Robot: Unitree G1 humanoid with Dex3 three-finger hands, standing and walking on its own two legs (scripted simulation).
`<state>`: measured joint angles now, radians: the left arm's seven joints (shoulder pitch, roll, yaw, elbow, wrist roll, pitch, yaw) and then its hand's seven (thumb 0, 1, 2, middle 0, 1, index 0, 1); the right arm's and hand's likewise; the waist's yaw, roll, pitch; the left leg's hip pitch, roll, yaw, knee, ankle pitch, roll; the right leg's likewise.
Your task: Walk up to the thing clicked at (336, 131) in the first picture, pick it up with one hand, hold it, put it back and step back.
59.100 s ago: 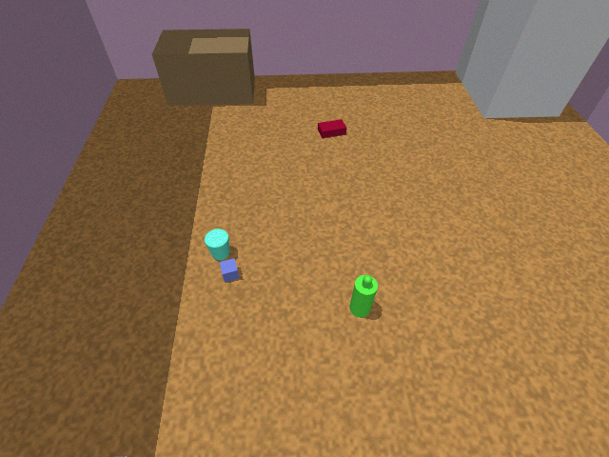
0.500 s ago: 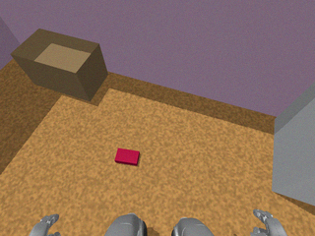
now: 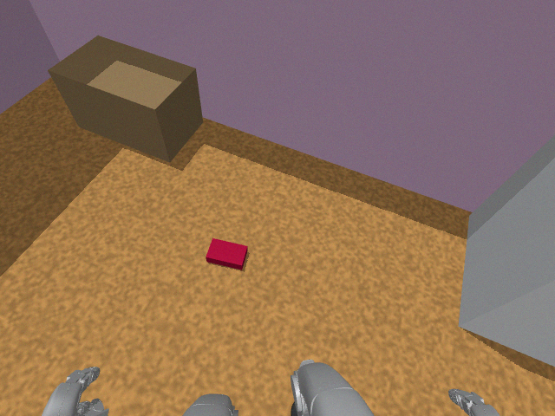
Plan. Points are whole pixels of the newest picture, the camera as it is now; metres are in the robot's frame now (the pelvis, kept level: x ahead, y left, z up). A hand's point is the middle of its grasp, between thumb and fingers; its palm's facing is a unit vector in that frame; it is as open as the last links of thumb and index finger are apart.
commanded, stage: step back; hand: left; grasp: from above
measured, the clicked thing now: (227, 254) +0.68 +0.14 -0.74
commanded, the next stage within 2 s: none
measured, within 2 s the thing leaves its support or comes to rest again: neither
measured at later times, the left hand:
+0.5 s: hand out of the picture -0.07 +0.21 -0.12, palm faces -0.06 -0.90 -0.43, open 7.4 cm
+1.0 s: hand out of the picture -0.25 +0.20 -0.16, palm faces +0.00 -0.93 -0.37, open 7.4 cm
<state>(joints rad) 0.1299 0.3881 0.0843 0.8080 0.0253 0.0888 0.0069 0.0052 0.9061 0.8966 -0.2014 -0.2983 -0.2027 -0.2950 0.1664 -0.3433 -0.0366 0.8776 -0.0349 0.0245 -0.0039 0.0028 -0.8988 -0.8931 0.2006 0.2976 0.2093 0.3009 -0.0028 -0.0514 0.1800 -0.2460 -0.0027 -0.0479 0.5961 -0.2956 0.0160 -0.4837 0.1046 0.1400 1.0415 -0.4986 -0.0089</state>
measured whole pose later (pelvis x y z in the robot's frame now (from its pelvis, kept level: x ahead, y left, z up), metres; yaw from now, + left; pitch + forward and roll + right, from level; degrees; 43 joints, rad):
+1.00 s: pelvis -0.34 -0.07 -0.01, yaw -2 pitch -2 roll +0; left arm 0.19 0.40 0.08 0.85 0.02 0.06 0.00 0.00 0.91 0.90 -0.20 -0.30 -0.20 -0.30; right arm 0.12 -0.38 -0.04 0.82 -0.04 0.04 -0.01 0.00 -0.90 -0.89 0.20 0.30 0.21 0.30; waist 0.04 -0.04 0.15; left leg -0.38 0.05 0.01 0.60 -0.20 0.01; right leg -0.33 0.04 0.10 0.97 -0.50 0.03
